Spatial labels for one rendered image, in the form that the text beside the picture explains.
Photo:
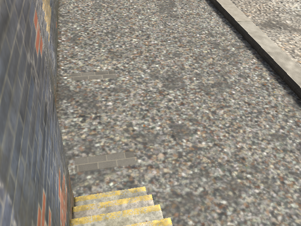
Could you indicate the stairs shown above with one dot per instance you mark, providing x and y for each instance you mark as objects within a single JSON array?
[{"x": 126, "y": 207}]

